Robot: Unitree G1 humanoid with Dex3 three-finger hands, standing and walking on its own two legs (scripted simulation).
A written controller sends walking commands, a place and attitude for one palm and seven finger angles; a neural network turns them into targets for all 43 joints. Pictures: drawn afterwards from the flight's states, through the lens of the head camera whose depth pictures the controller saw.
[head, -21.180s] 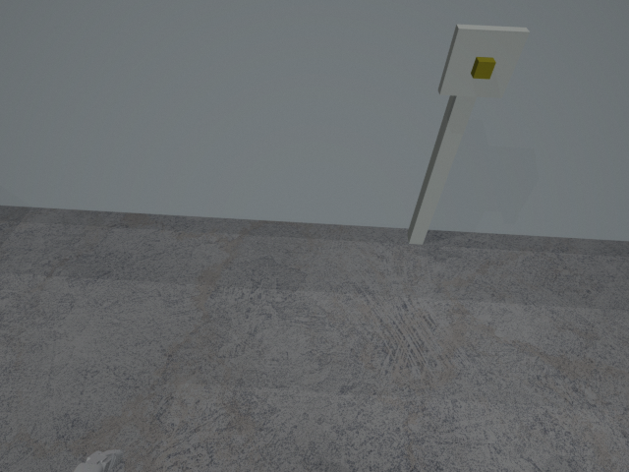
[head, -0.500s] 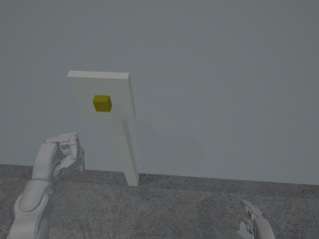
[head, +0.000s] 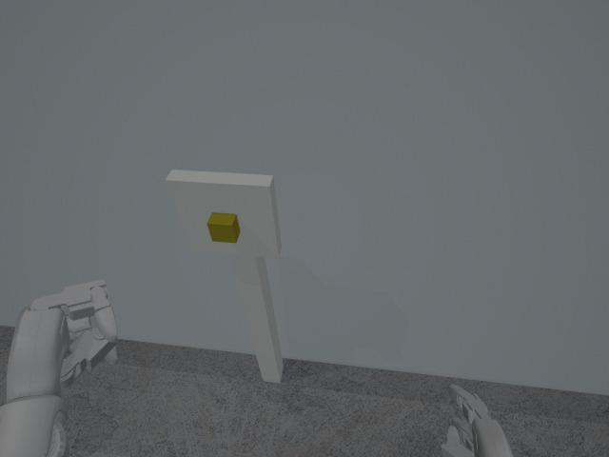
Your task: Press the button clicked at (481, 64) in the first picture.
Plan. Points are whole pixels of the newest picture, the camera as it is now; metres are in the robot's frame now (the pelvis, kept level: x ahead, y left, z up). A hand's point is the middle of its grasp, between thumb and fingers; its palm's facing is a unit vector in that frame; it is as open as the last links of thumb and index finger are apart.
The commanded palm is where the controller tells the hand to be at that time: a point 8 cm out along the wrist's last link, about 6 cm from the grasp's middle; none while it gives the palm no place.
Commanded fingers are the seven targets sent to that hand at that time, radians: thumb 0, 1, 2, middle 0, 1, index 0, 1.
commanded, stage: draw the hand back to the body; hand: left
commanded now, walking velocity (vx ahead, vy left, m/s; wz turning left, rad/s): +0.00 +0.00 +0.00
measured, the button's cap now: (224, 226) +0.48 +0.21 +0.02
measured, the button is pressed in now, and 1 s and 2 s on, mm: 0 0 0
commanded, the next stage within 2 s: step back with the hand held close in 0.44 s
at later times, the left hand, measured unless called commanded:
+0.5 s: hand (71, 355) +0.16 +0.24 +0.16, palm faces +0.41 -0.83 -0.38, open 3.1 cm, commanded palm +0.11 +0.28 +0.18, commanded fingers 0.00 0.90 0.90 -1.30 -1.50 -1.30 -1.50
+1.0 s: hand (54, 367) +0.15 +0.25 +0.16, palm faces +0.33 -0.79 -0.51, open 3.1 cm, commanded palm +0.09 +0.29 +0.18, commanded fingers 0.00 0.90 0.90 -1.30 -1.50 -1.30 -1.50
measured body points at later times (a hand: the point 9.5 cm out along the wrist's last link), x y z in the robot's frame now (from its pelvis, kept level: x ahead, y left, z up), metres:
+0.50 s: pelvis -0.02 +0.00 +0.00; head -0.04 -0.02 +0.45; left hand +0.13 +0.28 +0.18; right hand +0.17 -0.21 -0.08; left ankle -0.07 +0.09 -0.74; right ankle +0.02 -0.11 -0.74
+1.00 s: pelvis -0.05 +0.02 -0.01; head -0.04 +0.01 +0.44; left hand +0.13 +0.29 +0.18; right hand +0.11 -0.24 -0.09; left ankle -0.07 +0.09 -0.74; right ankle +0.02 -0.11 -0.74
